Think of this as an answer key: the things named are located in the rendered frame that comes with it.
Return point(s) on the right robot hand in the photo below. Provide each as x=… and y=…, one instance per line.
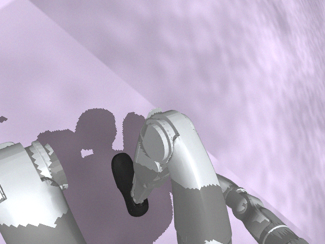
x=226, y=185

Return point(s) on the right robot foot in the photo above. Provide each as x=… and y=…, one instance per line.
x=123, y=172

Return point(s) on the right robot arm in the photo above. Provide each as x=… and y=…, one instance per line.
x=262, y=224

